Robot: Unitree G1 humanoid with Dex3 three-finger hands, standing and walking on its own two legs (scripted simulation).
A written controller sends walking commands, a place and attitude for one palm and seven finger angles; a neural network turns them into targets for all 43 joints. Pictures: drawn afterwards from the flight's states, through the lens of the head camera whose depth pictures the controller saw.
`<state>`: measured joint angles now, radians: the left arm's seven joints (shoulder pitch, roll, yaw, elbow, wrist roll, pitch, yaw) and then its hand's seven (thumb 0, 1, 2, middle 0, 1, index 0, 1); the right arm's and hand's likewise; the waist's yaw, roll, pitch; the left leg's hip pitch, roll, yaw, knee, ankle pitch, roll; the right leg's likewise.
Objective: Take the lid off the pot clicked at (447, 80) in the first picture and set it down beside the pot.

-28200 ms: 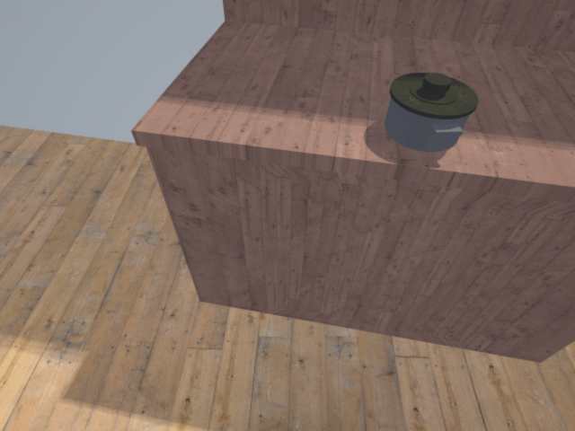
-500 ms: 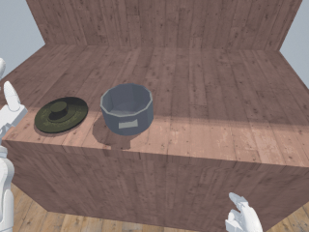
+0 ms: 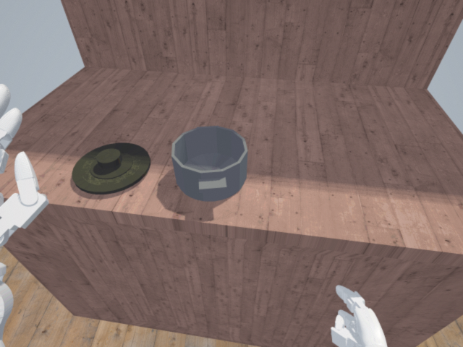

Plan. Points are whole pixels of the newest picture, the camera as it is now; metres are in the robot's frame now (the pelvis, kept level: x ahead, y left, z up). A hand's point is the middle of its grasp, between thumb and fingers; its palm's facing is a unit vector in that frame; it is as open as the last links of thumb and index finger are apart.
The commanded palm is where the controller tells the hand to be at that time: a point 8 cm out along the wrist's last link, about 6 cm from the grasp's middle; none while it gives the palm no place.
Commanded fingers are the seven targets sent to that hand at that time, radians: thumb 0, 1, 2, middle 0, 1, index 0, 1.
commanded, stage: draw the hand back to the body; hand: left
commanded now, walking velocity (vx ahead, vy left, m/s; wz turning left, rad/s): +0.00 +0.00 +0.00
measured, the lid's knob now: (109, 158) +0.46 +0.35 +0.07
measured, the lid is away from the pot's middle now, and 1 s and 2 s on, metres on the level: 0.23 0.23 0.23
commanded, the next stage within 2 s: step back with the hand held close in 0.08 s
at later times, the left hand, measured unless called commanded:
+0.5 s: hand (51, 208) +0.19 +0.24 +0.23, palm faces +0.35 -0.82 -0.45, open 7.5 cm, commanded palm +0.12 +0.30 +0.26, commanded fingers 0.00 0.90 0.90 -0.20 -0.30 -0.20 -0.30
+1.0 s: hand out of the picture +0.12 +0.24 +0.25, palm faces +0.45 -0.79 -0.42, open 7.5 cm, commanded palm +0.06 +0.30 +0.26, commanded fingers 0.00 0.90 0.90 -0.20 -0.30 -0.20 -0.30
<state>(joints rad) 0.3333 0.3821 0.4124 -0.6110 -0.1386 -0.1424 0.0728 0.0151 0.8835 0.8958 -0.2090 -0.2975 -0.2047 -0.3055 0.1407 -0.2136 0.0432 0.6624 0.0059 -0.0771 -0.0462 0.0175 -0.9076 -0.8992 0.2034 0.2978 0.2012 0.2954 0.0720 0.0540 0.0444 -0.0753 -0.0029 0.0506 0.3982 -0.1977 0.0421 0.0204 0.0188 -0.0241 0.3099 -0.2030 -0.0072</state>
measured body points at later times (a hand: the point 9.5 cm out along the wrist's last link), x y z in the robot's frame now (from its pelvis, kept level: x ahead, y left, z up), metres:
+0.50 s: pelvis -0.02 +0.02 -0.01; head +0.01 +0.04 +0.44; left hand +0.16 +0.28 +0.26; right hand +0.17 -0.22 -0.07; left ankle +0.02 +0.09 -0.75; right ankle -0.01 -0.12 -0.75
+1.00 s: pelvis -0.07 +0.02 -0.02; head -0.06 +0.04 +0.43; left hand +0.09 +0.28 +0.27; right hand +0.09 -0.21 -0.09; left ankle +0.02 +0.09 -0.75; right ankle -0.04 -0.11 -0.74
